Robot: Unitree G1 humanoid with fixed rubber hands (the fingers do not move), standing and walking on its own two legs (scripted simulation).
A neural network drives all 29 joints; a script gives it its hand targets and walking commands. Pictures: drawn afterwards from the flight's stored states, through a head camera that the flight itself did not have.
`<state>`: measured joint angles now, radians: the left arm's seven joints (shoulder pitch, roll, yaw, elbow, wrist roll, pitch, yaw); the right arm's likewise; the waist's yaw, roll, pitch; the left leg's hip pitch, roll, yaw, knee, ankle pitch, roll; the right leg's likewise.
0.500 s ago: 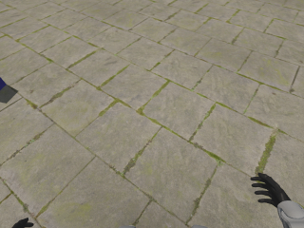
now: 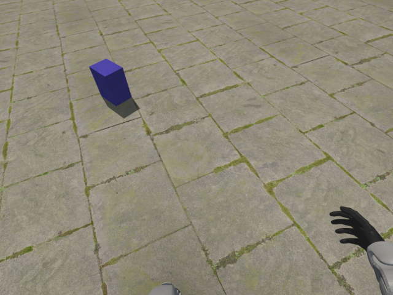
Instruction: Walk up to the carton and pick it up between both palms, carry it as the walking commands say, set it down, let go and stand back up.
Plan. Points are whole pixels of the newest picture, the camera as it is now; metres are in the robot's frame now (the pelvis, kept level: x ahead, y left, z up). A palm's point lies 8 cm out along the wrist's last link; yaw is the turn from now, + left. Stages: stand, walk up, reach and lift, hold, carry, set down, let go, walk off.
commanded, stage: walk up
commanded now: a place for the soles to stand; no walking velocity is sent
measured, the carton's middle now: (111, 82) +1.73 +0.89 -0.63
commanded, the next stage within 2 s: none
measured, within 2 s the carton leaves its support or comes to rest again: neither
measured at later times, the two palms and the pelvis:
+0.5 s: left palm (22, 243) +0.21 +0.42 -0.04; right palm (295, 174) +0.46 -0.23 -0.10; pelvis +0.25 +0.05 -0.01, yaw +17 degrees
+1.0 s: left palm (33, 179) +0.40 +0.53 -0.08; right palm (237, 111) +0.71 -0.07 -0.07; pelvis +0.47 +0.19 +0.00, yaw +25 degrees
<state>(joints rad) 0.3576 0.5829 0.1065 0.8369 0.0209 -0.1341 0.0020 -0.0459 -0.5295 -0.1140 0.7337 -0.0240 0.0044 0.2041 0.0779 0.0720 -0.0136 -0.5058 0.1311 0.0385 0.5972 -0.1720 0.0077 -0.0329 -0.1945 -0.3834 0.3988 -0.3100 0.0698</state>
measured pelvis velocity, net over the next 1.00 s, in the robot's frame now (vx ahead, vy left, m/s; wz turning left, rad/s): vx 0.47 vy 0.19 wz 0.43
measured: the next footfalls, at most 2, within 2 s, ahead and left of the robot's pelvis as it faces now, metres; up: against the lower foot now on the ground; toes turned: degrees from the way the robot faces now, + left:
left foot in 0.04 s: +0.17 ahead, +0.16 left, +0.00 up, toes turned +7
right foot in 0.36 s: +0.35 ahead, -0.05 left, +0.00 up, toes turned +4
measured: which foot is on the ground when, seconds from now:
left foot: up 0.00-0.02, down 0.04-0.36, up 0.38-0.72, down 0.74-1.00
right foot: down 0.00-0.04, up 0.06-0.34, down 0.36-0.76, up 0.78-1.00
